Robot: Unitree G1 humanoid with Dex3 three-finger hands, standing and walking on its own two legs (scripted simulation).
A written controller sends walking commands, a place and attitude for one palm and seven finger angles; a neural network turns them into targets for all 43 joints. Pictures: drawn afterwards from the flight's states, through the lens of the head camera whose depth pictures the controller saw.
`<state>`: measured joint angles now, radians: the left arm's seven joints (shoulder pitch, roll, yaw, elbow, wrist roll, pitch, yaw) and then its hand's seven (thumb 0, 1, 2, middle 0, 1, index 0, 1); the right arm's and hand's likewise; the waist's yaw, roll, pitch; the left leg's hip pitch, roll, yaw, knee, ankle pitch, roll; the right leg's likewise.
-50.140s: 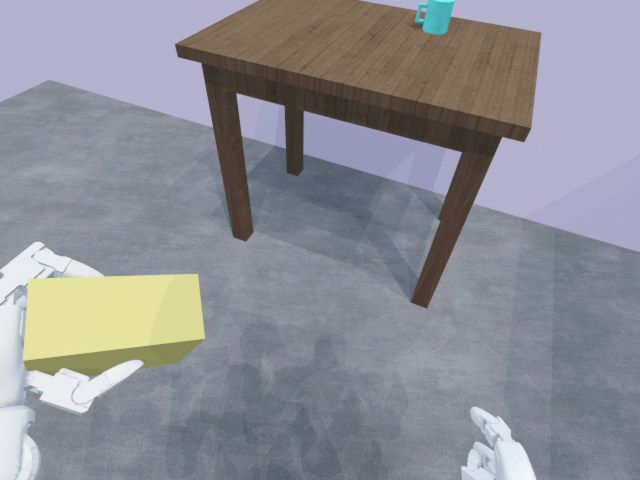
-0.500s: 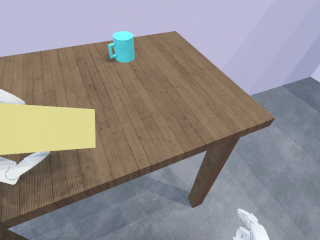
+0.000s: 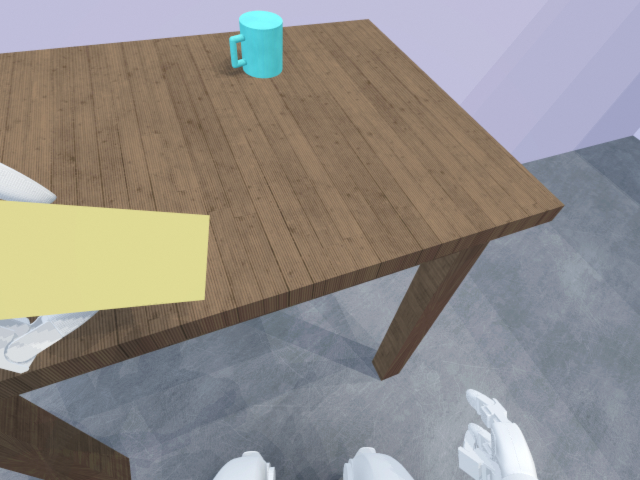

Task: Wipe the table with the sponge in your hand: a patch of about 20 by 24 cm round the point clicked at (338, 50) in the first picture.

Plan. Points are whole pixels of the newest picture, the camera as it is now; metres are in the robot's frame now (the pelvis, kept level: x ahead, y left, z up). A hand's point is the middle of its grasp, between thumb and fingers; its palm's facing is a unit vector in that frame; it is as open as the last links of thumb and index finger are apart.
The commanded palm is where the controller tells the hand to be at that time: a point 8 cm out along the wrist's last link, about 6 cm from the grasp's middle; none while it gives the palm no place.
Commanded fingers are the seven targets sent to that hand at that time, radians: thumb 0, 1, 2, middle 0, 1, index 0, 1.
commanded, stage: step back with the hand held close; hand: left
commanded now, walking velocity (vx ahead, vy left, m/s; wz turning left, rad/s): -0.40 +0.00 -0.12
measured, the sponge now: (120, 250) +0.26 +0.18 +0.22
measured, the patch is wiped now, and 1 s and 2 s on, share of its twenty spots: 0.95 0.95 0.95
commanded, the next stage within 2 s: stop stepping back and stand still in 0.48 s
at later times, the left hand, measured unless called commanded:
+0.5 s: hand (37, 396) +0.14 +0.16 +0.27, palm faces +0.29 -0.84 -0.45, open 10.4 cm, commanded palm +0.07 +0.24 +0.29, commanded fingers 0.00 0.10 1.30 -1.20 -1.60 -1.20 -1.60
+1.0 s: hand out of the picture -0.01 +0.14 +0.28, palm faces +0.37 -0.86 -0.36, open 10.4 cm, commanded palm -0.07 +0.19 +0.29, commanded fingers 0.00 0.10 1.30 -1.20 -1.60 -1.20 -1.60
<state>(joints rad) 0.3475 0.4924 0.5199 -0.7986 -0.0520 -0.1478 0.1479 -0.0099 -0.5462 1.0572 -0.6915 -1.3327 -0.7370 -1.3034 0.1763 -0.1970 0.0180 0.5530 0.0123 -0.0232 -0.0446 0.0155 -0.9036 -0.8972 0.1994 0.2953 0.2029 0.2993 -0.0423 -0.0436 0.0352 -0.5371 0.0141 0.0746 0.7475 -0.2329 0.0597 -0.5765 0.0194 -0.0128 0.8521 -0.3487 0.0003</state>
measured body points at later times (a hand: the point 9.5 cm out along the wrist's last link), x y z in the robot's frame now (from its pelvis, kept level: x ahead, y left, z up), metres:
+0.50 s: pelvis -0.10 -0.03 +0.01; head -0.05 +0.00 +0.46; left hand +0.11 +0.21 +0.29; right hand +0.06 -0.31 -0.05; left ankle -0.09 +0.10 -0.71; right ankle -0.07 -0.17 -0.70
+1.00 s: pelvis -0.26 -0.06 +0.00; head -0.29 -0.06 +0.45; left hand -0.04 +0.19 +0.30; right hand -0.13 -0.33 -0.07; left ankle -0.28 +0.06 -0.71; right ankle -0.15 -0.17 -0.68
